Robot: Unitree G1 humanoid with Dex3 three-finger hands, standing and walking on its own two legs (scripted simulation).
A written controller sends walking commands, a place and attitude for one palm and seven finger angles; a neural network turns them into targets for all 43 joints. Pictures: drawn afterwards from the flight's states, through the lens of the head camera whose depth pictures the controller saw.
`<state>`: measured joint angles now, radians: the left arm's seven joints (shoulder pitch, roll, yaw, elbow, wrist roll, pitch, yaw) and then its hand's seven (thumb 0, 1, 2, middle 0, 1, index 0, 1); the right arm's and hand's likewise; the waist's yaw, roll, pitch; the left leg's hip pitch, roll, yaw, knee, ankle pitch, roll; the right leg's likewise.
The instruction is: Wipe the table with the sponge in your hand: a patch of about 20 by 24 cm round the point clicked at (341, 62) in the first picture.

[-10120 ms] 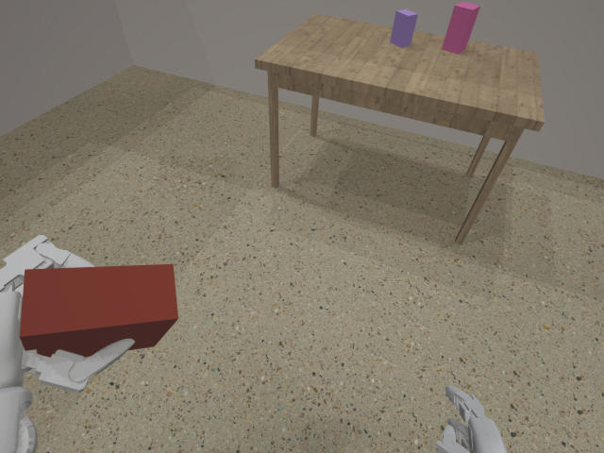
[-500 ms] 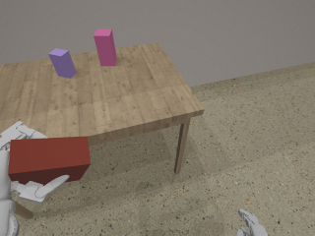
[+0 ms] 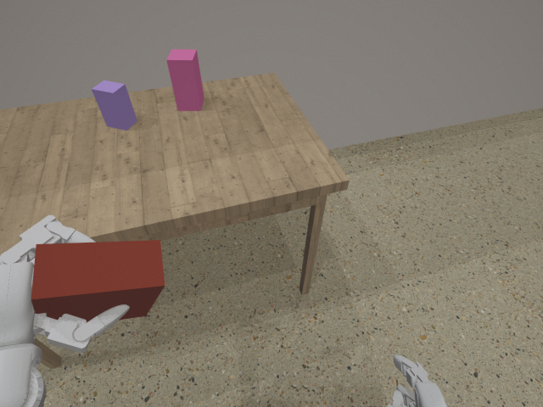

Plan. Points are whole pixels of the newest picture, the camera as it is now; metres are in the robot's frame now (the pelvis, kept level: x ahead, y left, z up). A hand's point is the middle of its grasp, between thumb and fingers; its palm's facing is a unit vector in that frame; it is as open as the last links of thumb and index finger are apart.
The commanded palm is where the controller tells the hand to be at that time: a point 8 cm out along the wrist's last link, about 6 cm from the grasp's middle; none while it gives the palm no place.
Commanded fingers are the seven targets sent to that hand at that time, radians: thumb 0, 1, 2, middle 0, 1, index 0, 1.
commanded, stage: come to a stop and stand still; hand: left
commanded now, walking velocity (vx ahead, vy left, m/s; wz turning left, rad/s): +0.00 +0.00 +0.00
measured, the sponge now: (118, 284) +0.23 +0.20 +0.13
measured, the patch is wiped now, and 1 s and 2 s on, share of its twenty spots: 0.00 0.00 0.00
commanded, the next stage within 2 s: look again from close up in 0.12 s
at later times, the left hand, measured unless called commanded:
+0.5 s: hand (70, 262) +0.24 +0.27 +0.14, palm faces +0.29 -0.89 -0.36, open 9.8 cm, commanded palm +0.19 +0.31 +0.18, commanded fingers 0.00 0.10 1.30 -1.20 -1.60 -1.20 -1.60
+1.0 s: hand (44, 206) +0.32 +0.34 +0.15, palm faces +0.33 -0.87 -0.37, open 9.8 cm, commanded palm +0.26 +0.37 +0.18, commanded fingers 0.00 0.10 1.30 -1.20 -1.60 -1.20 -1.60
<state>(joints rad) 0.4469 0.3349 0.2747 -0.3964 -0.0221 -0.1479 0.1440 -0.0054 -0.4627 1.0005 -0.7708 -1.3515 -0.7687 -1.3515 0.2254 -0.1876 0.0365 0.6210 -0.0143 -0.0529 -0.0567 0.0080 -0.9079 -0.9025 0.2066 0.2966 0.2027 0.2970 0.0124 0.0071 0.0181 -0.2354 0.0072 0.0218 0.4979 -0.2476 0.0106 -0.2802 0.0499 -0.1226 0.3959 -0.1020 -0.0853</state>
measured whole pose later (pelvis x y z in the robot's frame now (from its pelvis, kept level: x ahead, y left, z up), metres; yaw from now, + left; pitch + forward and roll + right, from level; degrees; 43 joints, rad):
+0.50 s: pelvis +0.02 +0.04 +0.00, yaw -2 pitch -1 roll +0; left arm 0.42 0.33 0.27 -0.36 -0.03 -0.25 0.07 -0.01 -0.46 1.00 -0.77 -1.35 -0.77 -1.35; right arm 0.27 -0.21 0.02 0.58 0.01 -0.17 -0.02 0.01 -0.91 -0.90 0.20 0.30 0.20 0.30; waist 0.03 -0.01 0.03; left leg -0.20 -0.04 0.07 0.46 -0.25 0.06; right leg -0.29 0.02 -0.04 0.43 -0.14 -0.03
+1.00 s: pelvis +0.09 +0.10 -0.01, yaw -1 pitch +0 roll -3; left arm 0.40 0.39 0.36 -0.47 -0.05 -0.20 0.08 0.00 -0.46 1.00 -0.78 -1.35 -0.78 -1.35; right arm 0.19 -0.21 0.01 0.50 -0.01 -0.08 0.01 0.01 -0.91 -0.90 0.21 0.30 0.20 0.30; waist 0.01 -0.02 0.05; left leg -0.18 -0.08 0.07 0.63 -0.43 0.09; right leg -0.27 -0.02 -0.04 0.61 -0.33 -0.02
